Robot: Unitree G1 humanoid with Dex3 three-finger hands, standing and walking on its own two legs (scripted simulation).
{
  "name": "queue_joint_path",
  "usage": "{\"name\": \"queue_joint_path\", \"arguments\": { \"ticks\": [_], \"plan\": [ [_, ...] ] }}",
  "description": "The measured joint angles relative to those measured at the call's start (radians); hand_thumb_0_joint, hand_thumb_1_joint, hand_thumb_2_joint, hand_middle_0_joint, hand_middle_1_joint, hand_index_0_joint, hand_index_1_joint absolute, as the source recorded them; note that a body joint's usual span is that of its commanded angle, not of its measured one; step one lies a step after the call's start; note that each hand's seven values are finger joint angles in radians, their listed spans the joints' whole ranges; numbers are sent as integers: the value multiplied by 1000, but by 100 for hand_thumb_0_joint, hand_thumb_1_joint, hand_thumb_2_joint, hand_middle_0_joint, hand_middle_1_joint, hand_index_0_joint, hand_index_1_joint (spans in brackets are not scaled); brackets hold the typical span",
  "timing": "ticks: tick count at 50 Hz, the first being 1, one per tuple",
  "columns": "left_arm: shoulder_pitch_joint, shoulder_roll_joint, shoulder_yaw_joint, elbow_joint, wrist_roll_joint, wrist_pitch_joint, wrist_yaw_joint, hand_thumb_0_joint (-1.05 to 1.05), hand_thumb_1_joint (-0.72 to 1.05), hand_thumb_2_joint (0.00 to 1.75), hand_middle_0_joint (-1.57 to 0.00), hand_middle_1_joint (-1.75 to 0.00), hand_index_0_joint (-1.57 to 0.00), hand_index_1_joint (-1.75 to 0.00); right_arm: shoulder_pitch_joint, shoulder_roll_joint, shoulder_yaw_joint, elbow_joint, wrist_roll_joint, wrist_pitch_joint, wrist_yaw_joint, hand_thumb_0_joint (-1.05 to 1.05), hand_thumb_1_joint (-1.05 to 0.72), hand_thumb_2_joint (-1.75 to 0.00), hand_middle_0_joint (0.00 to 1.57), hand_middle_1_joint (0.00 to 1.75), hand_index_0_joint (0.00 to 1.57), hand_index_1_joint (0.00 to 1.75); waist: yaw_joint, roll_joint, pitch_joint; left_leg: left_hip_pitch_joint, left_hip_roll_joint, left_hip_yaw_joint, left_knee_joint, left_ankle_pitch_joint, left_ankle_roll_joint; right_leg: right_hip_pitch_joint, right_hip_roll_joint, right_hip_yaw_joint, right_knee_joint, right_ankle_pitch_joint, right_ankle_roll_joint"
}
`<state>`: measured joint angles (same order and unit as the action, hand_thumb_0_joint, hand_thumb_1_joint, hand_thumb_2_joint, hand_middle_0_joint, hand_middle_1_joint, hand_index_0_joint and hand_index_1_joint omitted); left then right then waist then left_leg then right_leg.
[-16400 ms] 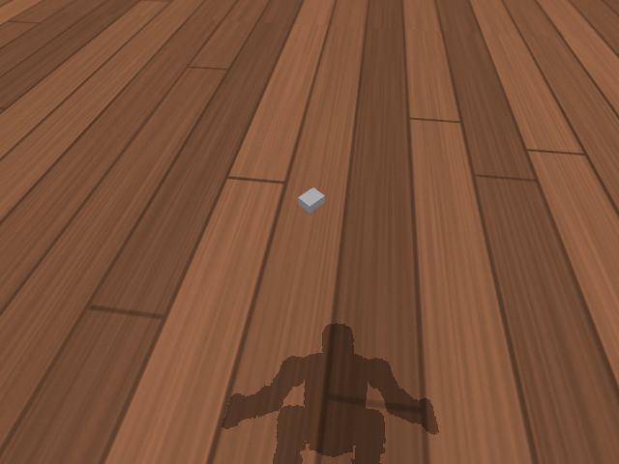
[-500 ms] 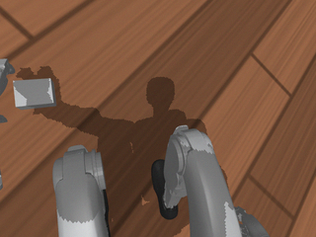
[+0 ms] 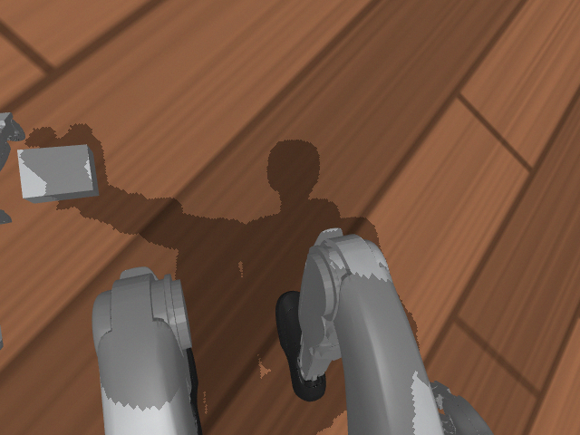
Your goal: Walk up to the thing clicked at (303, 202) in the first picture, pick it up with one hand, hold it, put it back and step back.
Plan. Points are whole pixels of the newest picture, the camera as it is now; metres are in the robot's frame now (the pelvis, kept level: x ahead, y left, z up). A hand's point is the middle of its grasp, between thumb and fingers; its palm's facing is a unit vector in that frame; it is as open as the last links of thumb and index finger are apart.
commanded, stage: rise first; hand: left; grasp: from above
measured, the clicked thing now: (60, 174) +0.49 +0.29 -0.30
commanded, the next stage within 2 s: approach in 0.66 s
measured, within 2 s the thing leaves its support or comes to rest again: neither
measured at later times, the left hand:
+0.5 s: hand out of the picture +0.45 +0.34 -0.19, palm faces -0.47 -0.07 -0.88, open 11.9 cm
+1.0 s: hand (12, 172) +0.46 +0.31 -0.18, palm faces -0.46 -0.04 -0.89, open 11.9 cm
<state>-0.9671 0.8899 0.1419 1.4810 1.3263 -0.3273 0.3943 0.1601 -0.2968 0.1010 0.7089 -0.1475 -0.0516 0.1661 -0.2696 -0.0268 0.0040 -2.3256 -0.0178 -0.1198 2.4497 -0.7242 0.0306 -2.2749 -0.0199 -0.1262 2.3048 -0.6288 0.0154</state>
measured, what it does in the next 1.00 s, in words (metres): stands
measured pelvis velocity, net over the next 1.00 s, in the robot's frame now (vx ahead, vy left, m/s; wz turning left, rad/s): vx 0.00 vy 0.00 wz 0.00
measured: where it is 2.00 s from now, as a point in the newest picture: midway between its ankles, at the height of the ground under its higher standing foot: (245, 387)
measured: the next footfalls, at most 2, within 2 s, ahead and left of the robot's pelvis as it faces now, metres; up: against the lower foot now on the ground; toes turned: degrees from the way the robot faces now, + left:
none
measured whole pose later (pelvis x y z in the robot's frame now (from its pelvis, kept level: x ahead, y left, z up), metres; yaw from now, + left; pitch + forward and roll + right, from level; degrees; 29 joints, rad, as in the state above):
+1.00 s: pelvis +0.00 +0.00 +0.00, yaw +0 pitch +34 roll -10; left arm -1.03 0.85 0.04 1.50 1.33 -0.31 0.41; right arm 0.17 -0.29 0.11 0.71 -0.16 -0.08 0.17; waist -0.28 -0.04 -0.01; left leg -2.33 -0.02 -0.12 2.44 -0.71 0.03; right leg -2.28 -0.02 -0.12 2.30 -0.62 0.01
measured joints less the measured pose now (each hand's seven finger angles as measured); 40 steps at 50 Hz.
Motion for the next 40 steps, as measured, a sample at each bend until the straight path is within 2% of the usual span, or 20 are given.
{"name": "queue_joint_path", "arguments": {
  "ticks": [6, 11, 40],
  "plan": [
    [-21, 9, -15, 19, 4, -3, -2, 0, -25, 79, -35, -76, -35, -77, -4, -1, 5, -2, -1, -8, -2, 0, -91, -90, 20, 30, 20, 30, -1, -4, -1, -2, 0, -2, 0, 5, 0, -1, 1, -2, -2, 6, 0],
    [-22, 16, -7, 19, 14, -6, -2, 0, -23, 78, -36, -75, -36, -76, -3, -1, 8, -6, -1, -8, -3, 0, -91, -90, 20, 30, 20, 30, -5, -5, 1, -3, -1, -4, 1, 6, 0, 0, 1, -3, -3, 7, 1],
    [-14, 17, -7, 13, 15, -2, -2, 0, -15, 71, -43, -68, -44, -69, 10, -3, 11, -15, -2, -14, 4, 0, -91, -89, 20, 30, 20, 30, -12, -4, 3, -6, -3, -6, 1, 9, 2, 0, 1, -5, -6, 9, 4]
  ]
}}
